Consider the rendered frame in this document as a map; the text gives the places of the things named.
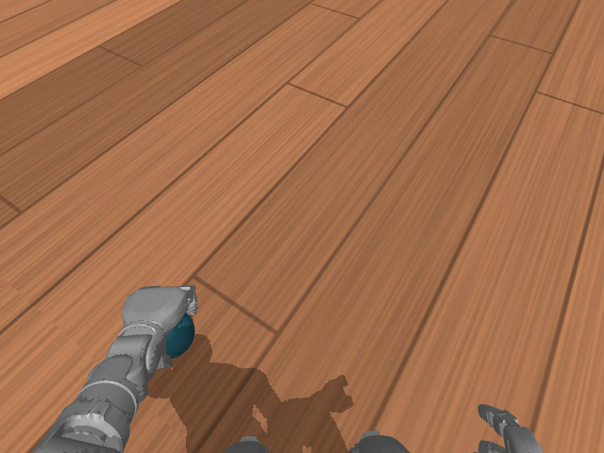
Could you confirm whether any left robot hand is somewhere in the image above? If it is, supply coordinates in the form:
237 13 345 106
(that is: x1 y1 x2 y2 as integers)
122 285 197 369

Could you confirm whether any ball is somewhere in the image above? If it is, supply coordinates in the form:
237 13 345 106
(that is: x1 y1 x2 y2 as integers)
165 313 194 359

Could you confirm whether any left robot arm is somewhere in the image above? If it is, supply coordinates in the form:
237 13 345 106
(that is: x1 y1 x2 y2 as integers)
31 321 166 453

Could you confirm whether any right robot hand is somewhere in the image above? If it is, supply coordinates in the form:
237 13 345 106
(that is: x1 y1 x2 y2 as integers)
473 404 544 453

